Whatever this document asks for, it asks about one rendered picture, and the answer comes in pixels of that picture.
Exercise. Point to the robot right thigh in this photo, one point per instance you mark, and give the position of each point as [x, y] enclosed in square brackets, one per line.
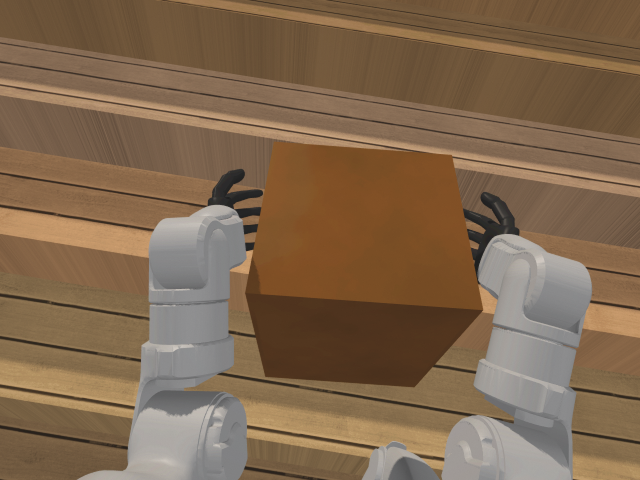
[398, 464]

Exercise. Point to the right robot upper arm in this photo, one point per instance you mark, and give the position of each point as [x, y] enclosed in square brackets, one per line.
[484, 448]

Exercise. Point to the left robot hand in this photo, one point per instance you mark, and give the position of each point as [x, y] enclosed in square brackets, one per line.
[220, 197]

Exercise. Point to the carton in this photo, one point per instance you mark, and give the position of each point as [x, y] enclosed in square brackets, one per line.
[362, 270]

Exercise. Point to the robot left forearm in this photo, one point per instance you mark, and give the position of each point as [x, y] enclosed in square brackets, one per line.
[190, 259]

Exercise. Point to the right robot hand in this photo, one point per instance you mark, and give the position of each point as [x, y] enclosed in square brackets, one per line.
[492, 228]

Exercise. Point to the left robot upper arm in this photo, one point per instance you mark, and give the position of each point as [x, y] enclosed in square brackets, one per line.
[186, 435]

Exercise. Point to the robot right forearm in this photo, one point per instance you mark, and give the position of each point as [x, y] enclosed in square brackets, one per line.
[542, 303]

